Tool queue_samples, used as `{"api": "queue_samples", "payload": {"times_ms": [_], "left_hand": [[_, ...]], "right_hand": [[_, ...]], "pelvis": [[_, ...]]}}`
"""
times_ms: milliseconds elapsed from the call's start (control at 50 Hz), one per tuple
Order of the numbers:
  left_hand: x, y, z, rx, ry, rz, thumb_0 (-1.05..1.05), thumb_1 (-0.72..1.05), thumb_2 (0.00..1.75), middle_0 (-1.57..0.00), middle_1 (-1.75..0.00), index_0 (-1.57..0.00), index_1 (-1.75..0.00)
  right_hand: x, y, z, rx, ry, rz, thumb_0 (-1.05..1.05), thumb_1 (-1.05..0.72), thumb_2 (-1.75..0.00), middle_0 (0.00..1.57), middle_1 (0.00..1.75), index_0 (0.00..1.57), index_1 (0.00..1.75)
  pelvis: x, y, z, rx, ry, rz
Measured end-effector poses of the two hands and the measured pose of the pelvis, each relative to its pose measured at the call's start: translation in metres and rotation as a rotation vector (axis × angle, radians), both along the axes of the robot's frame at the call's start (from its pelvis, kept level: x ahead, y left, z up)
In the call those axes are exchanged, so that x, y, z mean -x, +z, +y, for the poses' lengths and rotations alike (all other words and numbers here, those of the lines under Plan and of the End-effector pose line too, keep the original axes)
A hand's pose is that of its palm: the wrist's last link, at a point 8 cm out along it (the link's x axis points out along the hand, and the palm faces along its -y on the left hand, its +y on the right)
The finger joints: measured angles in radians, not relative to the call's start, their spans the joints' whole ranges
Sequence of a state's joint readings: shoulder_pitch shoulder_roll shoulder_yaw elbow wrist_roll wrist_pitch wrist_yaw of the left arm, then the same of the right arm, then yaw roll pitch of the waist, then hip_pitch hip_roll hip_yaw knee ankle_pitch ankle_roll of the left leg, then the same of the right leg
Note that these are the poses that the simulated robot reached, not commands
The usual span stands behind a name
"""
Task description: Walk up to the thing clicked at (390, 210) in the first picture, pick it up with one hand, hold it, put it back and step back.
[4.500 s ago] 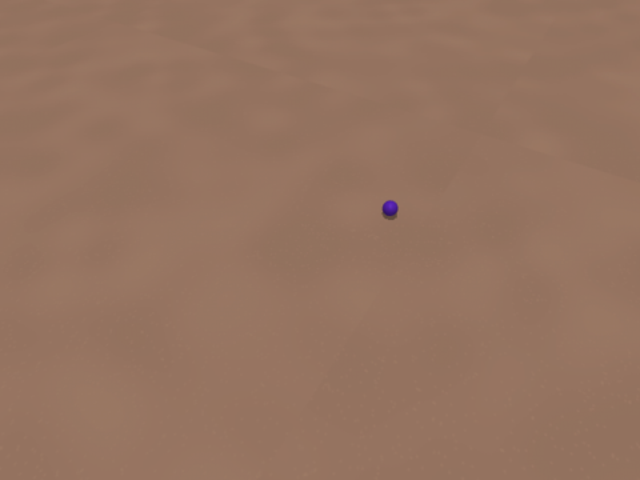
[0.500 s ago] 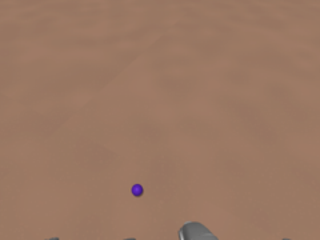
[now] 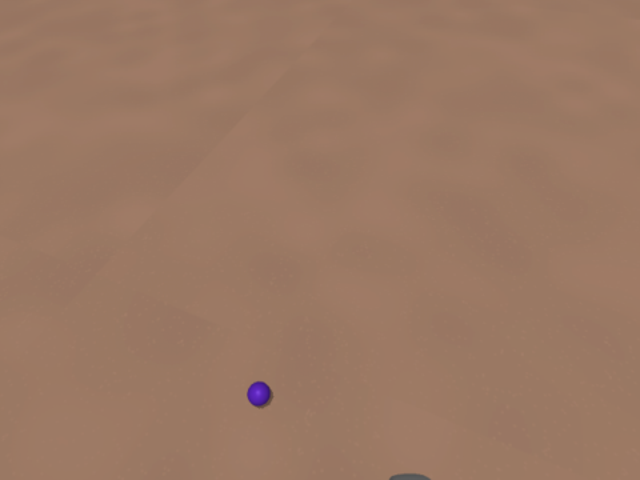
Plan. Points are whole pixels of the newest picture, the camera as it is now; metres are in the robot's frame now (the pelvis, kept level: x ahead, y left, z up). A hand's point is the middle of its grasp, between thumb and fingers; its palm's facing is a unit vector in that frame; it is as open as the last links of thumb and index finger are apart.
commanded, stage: walk up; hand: left
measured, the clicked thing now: (258, 393) +0.45 +0.23 -0.72
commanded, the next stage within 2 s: stand in 1.12 s
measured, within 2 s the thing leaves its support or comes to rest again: neither
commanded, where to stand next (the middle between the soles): +0.08 -0.01 m, yaw +3 degrees
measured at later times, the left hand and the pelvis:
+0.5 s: hand out of the picture +0.14 +0.23 -0.12, palm faces -0.02 -0.94 -0.35, open 7.4 cm; pelvis +0.01 -0.02 +0.03, yaw -1 degrees
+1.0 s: hand out of the picture +0.11 +0.25 -0.13, palm faces -0.03 -0.95 -0.32, open 7.4 cm; pelvis +0.02 +0.00 +0.03, yaw -2 degrees
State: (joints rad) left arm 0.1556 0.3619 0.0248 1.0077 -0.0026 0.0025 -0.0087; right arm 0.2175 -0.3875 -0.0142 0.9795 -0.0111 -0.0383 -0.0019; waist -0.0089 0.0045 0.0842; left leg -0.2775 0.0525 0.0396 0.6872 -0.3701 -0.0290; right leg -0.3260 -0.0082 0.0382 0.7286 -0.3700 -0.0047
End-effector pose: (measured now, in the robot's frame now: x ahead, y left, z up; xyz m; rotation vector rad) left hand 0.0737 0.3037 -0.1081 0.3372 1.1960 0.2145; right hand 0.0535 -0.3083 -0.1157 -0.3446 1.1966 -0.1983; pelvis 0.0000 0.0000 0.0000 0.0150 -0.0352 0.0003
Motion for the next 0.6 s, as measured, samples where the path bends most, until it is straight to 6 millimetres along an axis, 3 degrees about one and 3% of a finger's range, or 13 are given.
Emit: {"api": "queue_samples", "payload": {"times_ms": [160, 280, 400, 600], "left_hand": [[-0.035, 0.014, -0.020, 0.009, -0.014, -0.054, 0.00, 0.91, 0.90, -0.21, -0.30, -0.21, -0.30], [-0.052, 0.024, -0.026, 0.004, -0.020, -0.070, 0.00, 0.90, 0.90, -0.21, -0.30, -0.21, -0.30], [-0.057, 0.028, -0.029, 0.010, -0.024, -0.069, 0.00, 0.91, 0.90, -0.21, -0.30, -0.21, -0.29], [-0.048, 0.024, -0.028, 0.035, -0.022, -0.031, 0.00, 0.91, 0.90, -0.21, -0.30, -0.21, -0.29]], "right_hand": [[-0.036, 0.002, 0.003, -0.051, 0.003, -0.024, 0.00, -0.90, -0.89, 0.21, 0.30, 0.21, 0.30], [-0.049, 0.009, -0.006, -0.043, -0.008, -0.040, 0.00, -0.91, -0.89, 0.21, 0.30, 0.21, 0.30], [-0.047, 0.017, -0.013, -0.028, -0.026, -0.037, 0.00, -0.91, -0.89, 0.21, 0.30, 0.21, 0.30], [-0.026, 0.021, -0.011, -0.020, -0.049, 0.010, 0.00, -0.91, -0.89, 0.20, 0.30, 0.20, 0.30]], "pelvis": [[-0.011, 0.011, -0.012, -0.002, 0.007, 0.007], [-0.012, 0.018, -0.015, -0.003, 0.001, 0.007], [-0.012, 0.023, -0.016, 0.000, -0.006, 0.002], [-0.011, 0.028, -0.013, 0.010, -0.017, 0.000]]}}
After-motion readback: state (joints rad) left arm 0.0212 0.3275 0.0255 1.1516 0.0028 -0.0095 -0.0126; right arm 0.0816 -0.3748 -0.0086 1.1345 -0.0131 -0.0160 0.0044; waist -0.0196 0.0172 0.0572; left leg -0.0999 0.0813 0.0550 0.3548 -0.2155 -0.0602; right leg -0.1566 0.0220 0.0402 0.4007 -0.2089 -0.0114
